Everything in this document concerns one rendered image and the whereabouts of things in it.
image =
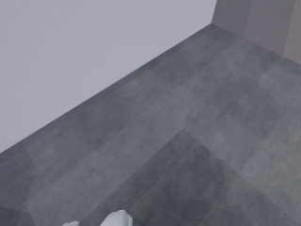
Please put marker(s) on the left robot thigh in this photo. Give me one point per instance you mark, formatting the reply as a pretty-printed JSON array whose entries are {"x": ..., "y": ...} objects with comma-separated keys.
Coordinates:
[{"x": 119, "y": 218}]

